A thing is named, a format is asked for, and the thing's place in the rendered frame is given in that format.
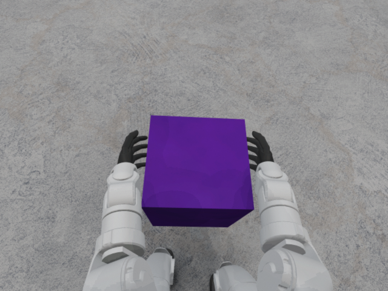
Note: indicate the carton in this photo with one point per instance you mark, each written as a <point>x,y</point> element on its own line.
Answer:
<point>197,172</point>

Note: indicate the right robot forearm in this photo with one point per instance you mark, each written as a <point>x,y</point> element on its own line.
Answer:
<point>280,222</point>

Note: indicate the right robot thigh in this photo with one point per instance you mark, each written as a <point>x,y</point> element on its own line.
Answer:
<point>233,278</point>

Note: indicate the robot thigh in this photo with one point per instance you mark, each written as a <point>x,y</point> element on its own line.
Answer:
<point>162,266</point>
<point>233,278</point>

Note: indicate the left robot forearm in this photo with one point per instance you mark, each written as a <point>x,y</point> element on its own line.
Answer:
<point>121,230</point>

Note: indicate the left robot thigh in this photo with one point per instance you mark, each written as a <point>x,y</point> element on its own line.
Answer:
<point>162,266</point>

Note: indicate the left robot hand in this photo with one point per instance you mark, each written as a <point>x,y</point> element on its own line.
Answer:
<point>128,149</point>

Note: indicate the robot left upper arm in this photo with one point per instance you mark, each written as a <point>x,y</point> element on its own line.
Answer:
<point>131,273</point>

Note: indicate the right robot hand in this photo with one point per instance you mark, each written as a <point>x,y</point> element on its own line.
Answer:
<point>262,150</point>

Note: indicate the robot right upper arm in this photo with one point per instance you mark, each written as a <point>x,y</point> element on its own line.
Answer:
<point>284,270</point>

